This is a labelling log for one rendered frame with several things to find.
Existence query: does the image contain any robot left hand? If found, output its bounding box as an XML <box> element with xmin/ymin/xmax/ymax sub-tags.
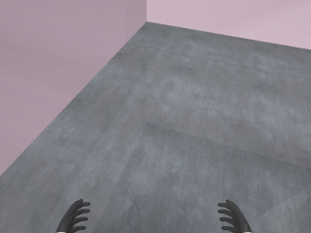
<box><xmin>55</xmin><ymin>198</ymin><xmax>90</xmax><ymax>233</ymax></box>

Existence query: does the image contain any robot right hand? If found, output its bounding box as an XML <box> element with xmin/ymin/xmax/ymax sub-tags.
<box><xmin>218</xmin><ymin>199</ymin><xmax>253</xmax><ymax>233</ymax></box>

